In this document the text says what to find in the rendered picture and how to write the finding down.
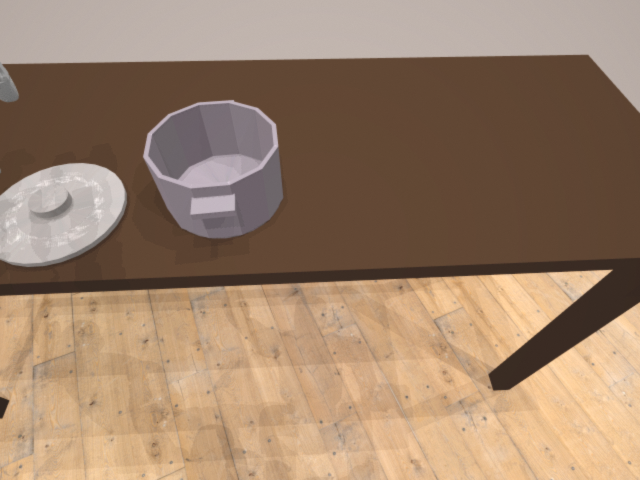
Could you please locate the table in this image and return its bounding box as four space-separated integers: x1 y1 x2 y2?
0 55 640 419

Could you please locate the knob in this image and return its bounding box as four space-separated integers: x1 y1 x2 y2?
28 185 72 218

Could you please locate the lid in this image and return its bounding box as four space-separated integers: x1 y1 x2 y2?
0 163 127 267

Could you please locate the pot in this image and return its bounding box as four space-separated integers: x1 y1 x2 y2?
143 100 283 238

